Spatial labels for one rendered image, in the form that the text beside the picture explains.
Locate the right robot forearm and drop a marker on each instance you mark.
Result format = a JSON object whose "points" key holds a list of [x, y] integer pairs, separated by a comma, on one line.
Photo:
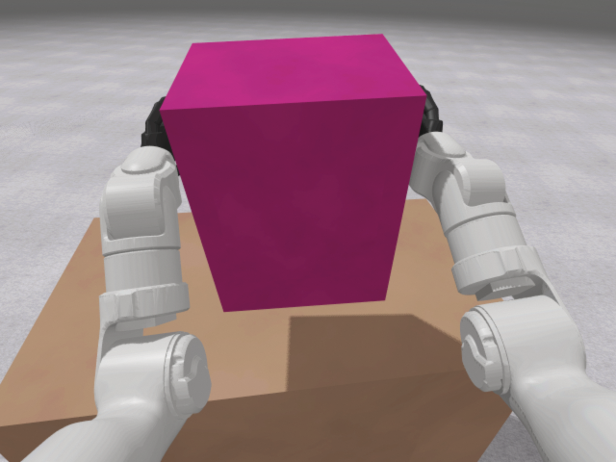
{"points": [[490, 255]]}

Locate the robot left hand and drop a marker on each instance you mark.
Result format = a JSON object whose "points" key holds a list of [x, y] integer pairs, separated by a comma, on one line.
{"points": [[155, 133]]}

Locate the pedestal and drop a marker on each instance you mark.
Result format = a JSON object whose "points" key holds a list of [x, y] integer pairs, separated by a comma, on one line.
{"points": [[377, 381]]}

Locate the right robot upper arm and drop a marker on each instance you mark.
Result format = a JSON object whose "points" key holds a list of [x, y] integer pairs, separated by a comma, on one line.
{"points": [[527, 351]]}

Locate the robot right hand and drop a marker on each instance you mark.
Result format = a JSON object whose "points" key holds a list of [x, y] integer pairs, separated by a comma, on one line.
{"points": [[430, 121]]}

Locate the carton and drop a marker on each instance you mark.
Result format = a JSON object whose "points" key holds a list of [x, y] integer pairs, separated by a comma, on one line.
{"points": [[295, 155]]}

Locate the left robot forearm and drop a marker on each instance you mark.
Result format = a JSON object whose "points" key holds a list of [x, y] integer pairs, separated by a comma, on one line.
{"points": [[140, 242]]}

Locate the left robot upper arm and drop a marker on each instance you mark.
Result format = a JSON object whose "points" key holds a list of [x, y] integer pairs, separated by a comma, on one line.
{"points": [[146, 388]]}

